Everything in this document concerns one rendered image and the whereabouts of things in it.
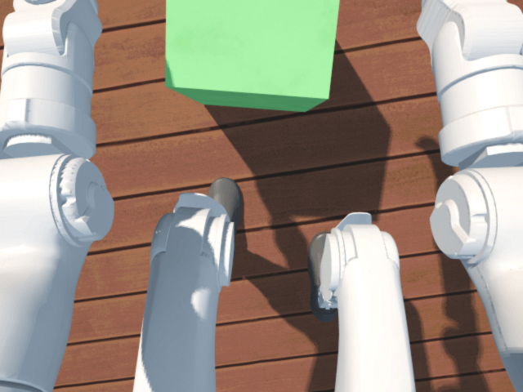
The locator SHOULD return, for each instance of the carton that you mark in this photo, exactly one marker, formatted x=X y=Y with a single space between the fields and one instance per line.
x=261 y=54

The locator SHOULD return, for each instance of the robot left shin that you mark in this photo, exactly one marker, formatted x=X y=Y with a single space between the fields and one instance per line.
x=161 y=232

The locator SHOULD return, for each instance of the robot left upper arm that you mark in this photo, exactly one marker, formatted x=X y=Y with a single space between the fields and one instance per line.
x=52 y=208

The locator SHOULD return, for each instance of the robot right upper arm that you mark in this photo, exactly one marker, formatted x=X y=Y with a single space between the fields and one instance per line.
x=478 y=219

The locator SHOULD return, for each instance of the robot right thigh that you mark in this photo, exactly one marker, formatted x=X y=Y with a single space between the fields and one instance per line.
x=373 y=350

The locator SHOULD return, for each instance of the right robot forearm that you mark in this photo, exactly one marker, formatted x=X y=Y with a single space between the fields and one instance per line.
x=476 y=51

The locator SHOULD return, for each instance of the left robot forearm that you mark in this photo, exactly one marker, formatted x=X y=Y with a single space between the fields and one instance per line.
x=47 y=78

